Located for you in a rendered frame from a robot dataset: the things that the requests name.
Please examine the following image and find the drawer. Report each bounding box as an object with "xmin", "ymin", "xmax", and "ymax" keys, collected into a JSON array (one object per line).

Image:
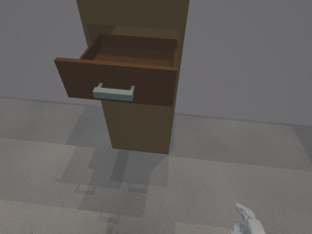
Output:
[{"xmin": 54, "ymin": 33, "xmax": 178, "ymax": 107}]

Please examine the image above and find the handle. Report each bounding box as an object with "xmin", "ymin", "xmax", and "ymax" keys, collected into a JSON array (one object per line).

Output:
[{"xmin": 93, "ymin": 83, "xmax": 135, "ymax": 101}]

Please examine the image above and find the right robot hand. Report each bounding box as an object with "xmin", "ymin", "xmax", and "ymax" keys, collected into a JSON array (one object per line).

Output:
[{"xmin": 230, "ymin": 203, "xmax": 266, "ymax": 234}]

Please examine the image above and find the cabinet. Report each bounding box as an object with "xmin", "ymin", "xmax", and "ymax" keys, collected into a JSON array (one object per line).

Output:
[{"xmin": 76, "ymin": 0, "xmax": 190, "ymax": 155}]

